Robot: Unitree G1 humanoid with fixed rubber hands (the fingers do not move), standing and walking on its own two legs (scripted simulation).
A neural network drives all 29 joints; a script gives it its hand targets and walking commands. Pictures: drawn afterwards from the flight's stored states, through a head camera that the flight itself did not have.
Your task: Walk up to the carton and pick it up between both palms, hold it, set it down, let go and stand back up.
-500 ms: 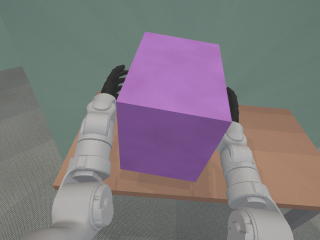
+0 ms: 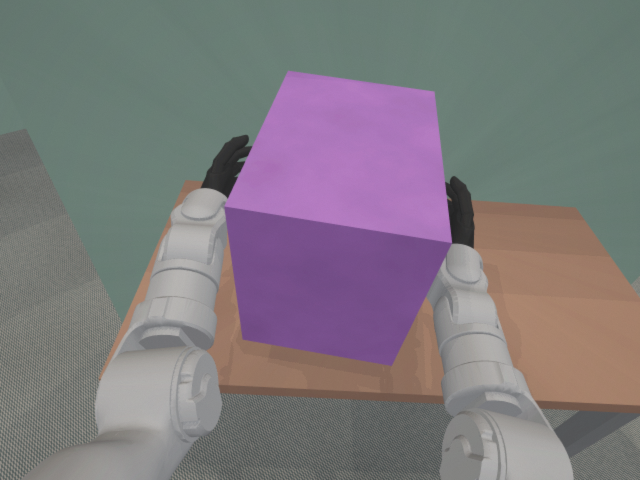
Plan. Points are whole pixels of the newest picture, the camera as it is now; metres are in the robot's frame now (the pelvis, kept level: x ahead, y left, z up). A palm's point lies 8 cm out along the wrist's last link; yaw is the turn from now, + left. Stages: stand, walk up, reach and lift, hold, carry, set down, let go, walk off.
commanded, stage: set down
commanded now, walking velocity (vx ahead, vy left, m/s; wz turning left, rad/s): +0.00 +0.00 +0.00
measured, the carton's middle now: (338, 215) +0.44 -0.06 +0.12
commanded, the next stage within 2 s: none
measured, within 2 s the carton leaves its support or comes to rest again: rests again in 0.92 s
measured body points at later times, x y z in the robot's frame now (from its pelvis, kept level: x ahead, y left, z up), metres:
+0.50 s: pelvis +0.01 +0.00 +0.00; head +0.03 +0.04 +0.45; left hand +0.48 +0.09 +0.13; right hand +0.39 -0.20 +0.12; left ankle -0.03 +0.07 -0.75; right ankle -0.02 -0.15 -0.75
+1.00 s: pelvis +0.01 +0.00 +0.00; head +0.05 +0.03 +0.45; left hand +0.48 +0.09 +0.11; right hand +0.39 -0.20 +0.09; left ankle -0.03 +0.07 -0.75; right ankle -0.02 -0.15 -0.75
